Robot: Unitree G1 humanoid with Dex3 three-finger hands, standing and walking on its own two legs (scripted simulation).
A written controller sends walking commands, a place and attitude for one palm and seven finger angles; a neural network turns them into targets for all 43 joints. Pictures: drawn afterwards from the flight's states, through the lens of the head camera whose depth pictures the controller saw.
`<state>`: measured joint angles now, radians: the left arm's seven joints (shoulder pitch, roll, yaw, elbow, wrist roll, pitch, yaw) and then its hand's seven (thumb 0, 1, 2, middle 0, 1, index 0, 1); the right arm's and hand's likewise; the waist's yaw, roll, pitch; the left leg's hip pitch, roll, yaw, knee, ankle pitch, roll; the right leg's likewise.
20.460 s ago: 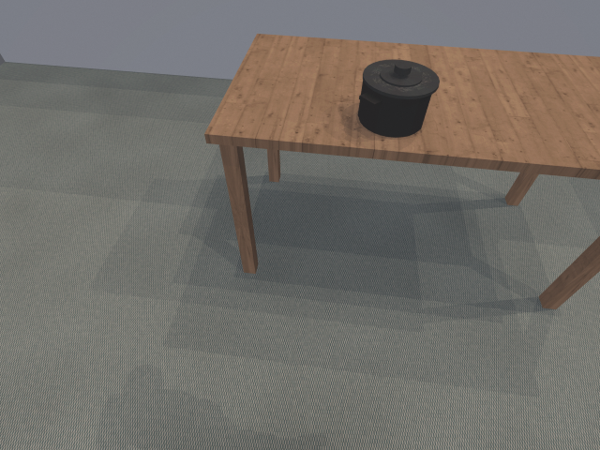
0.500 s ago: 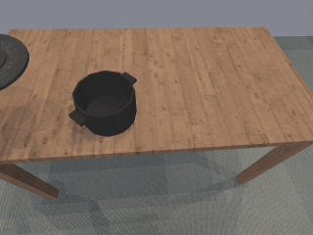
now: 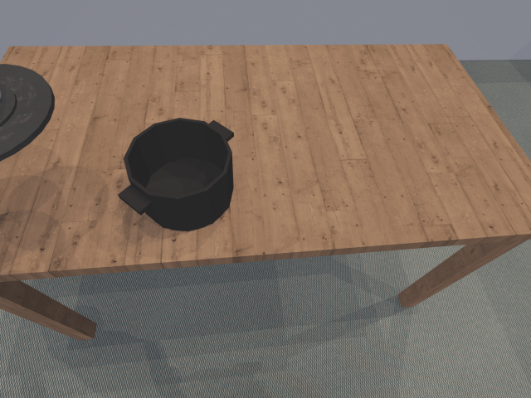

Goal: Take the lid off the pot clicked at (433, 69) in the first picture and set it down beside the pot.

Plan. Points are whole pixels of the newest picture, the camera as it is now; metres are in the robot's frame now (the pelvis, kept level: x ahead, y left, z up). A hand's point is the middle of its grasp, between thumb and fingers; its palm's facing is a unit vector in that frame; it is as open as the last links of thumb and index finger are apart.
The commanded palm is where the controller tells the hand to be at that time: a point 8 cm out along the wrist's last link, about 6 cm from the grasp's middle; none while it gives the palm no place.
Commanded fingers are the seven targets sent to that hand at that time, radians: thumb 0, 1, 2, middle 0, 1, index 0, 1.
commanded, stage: lower the lid onto the table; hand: left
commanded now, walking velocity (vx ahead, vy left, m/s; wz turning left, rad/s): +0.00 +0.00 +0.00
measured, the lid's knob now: out of the picture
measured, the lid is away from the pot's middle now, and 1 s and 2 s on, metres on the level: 0.24 0.23 0.23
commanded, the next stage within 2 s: none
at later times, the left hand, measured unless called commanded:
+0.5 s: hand out of the picture +0.44 +0.38 +0.16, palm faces -0.38 -0.15 -0.91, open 6.4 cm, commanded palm +0.47 +0.37 +0.23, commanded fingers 0.00 0.77 0.74 -0.96 -1.04 -1.01 -1.07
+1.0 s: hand out of the picture +0.45 +0.37 +0.13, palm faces -0.42 -0.14 -0.90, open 6.4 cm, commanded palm +0.48 +0.37 +0.20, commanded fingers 0.00 0.77 0.74 -0.96 -1.04 -1.01 -1.07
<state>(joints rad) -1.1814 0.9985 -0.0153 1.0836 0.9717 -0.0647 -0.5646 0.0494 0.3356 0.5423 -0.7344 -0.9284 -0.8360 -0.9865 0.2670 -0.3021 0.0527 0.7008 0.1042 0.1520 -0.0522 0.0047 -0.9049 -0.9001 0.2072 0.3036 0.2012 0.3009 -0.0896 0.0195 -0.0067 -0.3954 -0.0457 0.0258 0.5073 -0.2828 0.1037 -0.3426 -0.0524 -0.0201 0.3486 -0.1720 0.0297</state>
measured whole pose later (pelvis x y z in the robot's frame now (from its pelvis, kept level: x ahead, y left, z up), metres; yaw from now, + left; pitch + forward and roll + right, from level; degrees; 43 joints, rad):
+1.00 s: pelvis +0.00 +0.02 +0.00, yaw +0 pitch +12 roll -4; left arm -1.10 0.91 -0.04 1.12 0.98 -0.14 -0.48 0.05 0.34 0.54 -0.73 -0.93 -0.84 -0.99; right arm 0.30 -0.29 0.04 0.73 0.09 0.13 -0.06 0.00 -0.90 -0.90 0.21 0.30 0.20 0.30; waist -0.10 0.01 -0.04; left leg -0.46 -0.05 0.03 0.56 -0.30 0.12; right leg -0.40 -0.05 0.00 0.39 -0.18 0.00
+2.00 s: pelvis -0.01 +0.02 -0.01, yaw -1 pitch +15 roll -5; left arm -1.02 0.92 0.01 1.16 1.00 -0.21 -0.41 0.05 0.34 0.54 -0.72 -0.93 -0.84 -0.99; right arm 0.34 -0.29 0.03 0.73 0.08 0.15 -0.08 0.00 -0.90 -0.90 0.21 0.30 0.20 0.30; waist -0.12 0.02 -0.05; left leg -0.58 -0.04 0.03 0.67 -0.34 0.12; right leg -0.52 -0.04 0.00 0.48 -0.22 0.00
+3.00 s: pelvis -0.02 +0.03 -0.04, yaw -2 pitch +20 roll -7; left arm -1.04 0.96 0.02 1.23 1.04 -0.25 -0.34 0.05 0.34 0.54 -0.72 -0.92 -0.84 -0.99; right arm 0.36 -0.29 0.06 0.71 0.06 0.18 -0.09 0.00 -0.90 -0.90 0.21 0.30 0.20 0.30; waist -0.17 0.02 -0.07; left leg -0.81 -0.02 0.02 0.85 -0.40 0.13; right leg -0.73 -0.02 0.00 0.64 -0.27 -0.01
